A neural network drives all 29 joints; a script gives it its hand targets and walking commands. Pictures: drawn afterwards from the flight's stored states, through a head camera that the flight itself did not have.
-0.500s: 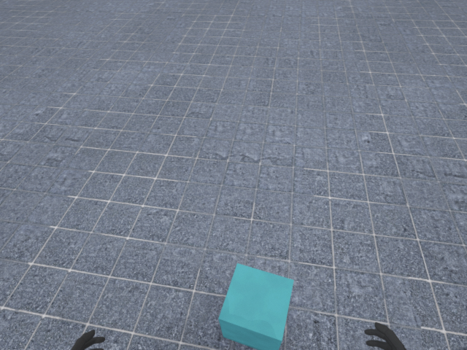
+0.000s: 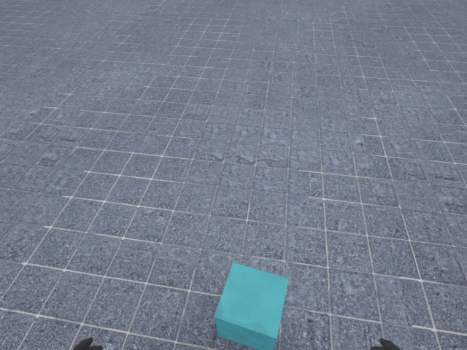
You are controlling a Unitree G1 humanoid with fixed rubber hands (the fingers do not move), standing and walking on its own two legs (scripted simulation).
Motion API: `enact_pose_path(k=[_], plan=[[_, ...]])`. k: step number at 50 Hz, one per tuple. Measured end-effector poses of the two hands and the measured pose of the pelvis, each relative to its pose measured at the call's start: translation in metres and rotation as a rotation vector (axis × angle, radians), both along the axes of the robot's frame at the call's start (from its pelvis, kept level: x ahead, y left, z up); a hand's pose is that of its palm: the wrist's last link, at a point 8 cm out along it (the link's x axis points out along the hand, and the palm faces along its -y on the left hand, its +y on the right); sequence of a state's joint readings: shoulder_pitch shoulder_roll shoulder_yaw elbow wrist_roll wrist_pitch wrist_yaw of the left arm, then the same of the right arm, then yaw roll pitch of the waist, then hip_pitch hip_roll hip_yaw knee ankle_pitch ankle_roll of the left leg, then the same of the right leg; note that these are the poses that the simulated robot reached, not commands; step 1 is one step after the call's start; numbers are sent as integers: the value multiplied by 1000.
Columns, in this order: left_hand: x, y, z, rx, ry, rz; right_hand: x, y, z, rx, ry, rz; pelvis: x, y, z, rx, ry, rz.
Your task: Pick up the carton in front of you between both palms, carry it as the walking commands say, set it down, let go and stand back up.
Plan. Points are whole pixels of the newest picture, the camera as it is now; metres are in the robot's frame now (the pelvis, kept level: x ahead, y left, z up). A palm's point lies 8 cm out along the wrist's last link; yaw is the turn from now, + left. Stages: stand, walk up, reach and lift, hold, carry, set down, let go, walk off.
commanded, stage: stand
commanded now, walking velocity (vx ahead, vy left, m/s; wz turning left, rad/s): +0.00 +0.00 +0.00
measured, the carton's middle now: (251, 309) +0.39 -0.06 -0.65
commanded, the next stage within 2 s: none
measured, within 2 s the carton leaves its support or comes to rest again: neither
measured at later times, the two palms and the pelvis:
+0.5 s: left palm out of the picture +0.09 +0.30 -0.09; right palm out of the picture +0.07 -0.29 -0.11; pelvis -0.01 +0.01 +0.00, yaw -1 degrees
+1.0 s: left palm out of the picture +0.09 +0.30 -0.09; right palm out of the picture +0.06 -0.29 -0.11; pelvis -0.01 +0.01 +0.01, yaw -2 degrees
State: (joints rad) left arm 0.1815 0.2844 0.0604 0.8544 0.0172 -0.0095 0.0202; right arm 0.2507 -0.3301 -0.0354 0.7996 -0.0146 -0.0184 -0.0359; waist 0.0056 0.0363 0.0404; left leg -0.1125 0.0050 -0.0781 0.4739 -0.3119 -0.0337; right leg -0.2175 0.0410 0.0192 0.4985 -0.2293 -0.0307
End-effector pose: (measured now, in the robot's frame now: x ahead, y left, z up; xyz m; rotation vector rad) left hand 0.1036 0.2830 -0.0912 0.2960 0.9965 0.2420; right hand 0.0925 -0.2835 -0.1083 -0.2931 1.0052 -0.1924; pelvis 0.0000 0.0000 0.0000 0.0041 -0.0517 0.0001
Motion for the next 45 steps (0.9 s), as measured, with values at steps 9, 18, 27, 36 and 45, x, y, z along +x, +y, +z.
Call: enact_pose_path(k=[9, 18, 27, 36, 45], plan=[[-7, 5, -1, 2, 18, -1, -10, -1, 0, -5, 19, -7, -5, 3, 1, 1, -5, -5], [-11, 10, -2, 3, 35, -4, -18, -1, 1, -11, 36, -17, -8, 5, 2, 3, -7, -11], [-14, 13, -2, 6, 50, -7, -24, -2, 1, -15, 51, -28, -10, 7, 4, 3, -7, -16], [-15, 17, -3, 9, 63, -10, -28, -4, 1, -18, 65, -38, -11, 9, 5, 4, -6, -21], [-13, 19, -3, 12, 72, -15, -31, -5, 2, -22, 76, -48, -11, 10, 5, 4, -5, -25]])
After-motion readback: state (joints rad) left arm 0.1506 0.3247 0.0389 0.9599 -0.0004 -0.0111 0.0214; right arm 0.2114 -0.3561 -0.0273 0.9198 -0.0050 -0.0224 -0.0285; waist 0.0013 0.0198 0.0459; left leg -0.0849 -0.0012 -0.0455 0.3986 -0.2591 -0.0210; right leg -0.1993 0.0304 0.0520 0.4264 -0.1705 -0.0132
